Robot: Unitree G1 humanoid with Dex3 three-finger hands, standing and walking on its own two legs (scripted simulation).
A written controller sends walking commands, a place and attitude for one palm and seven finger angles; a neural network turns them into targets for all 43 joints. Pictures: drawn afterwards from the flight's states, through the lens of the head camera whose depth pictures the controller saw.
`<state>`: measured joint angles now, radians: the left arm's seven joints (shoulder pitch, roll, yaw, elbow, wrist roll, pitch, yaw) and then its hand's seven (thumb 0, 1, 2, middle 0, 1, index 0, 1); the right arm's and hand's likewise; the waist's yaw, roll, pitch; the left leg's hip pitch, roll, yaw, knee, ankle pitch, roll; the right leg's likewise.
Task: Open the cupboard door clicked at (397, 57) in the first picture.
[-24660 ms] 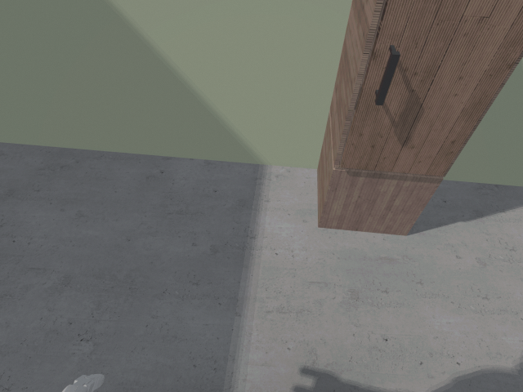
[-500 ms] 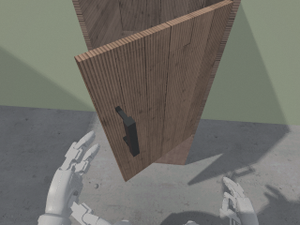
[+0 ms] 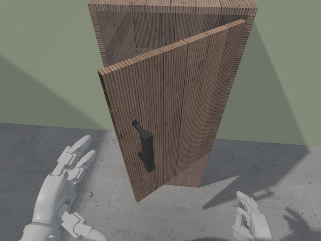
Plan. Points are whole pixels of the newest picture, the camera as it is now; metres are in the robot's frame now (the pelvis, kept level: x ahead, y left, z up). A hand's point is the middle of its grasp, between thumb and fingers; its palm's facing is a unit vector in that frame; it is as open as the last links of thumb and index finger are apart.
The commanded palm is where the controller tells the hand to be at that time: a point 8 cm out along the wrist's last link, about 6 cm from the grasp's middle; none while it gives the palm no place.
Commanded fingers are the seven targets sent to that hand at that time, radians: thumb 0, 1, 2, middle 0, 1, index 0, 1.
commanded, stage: draw the hand back to the body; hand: left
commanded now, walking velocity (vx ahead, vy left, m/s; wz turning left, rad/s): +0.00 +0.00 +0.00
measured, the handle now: (143, 147) +0.32 +0.07 +0.08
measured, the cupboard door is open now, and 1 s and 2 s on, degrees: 41 41 41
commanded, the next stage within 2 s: step back with the hand held close in 1.18 s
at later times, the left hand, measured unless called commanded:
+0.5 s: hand (46, 170) +0.21 +0.22 +0.16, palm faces +0.33 -0.86 -0.39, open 12.7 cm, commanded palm +0.16 +0.27 +0.19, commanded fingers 0.00 0.41 0.69 -0.18 -0.30 -0.18 -0.30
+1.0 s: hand (22, 148) +0.22 +0.26 +0.20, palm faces +0.45 -0.80 -0.40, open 7.7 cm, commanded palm +0.17 +0.29 +0.22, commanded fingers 0.00 0.90 0.90 -0.20 -0.30 -0.20 -0.30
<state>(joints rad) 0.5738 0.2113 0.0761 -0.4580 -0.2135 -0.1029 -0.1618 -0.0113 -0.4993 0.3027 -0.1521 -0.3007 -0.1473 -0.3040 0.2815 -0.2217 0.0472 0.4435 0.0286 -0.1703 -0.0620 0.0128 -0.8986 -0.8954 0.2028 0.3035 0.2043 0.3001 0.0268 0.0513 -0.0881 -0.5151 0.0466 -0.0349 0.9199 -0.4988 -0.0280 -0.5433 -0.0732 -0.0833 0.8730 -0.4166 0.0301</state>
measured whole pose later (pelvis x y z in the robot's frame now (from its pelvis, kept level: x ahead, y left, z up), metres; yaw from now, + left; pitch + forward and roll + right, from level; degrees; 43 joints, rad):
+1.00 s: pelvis +0.02 +0.00 +0.05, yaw -2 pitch -4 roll -1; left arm 0.45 0.31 0.34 -0.41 -0.04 -0.07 0.12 0.01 0.84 0.88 -0.21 -0.30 -0.20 -0.31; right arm 0.18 -0.22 0.01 0.64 -0.02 -0.12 -0.08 0.01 -0.90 -0.90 0.20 0.30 0.20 0.30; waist 0.08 0.06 0.04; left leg -0.04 0.05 0.02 0.41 -0.29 -0.03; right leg -0.10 -0.05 -0.06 0.40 -0.22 0.03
